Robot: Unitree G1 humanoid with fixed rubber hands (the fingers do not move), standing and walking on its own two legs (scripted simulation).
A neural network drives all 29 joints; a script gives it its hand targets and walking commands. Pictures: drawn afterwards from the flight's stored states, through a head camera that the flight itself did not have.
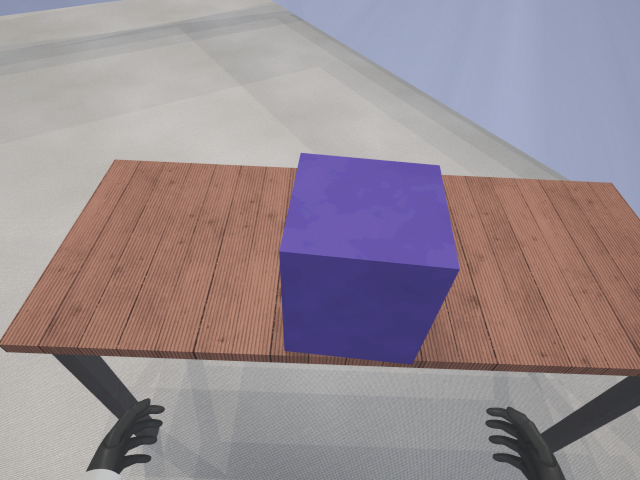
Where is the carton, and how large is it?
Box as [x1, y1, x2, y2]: [279, 153, 459, 364]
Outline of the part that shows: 301,153 279,250 284,350 411,364 459,269 439,165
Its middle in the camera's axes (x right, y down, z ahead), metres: +0.06 +0.03 +0.61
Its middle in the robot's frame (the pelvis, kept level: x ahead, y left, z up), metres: +0.45 -0.06 +0.00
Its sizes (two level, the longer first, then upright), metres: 0.210 0.200 0.250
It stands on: a table, 0.65 m high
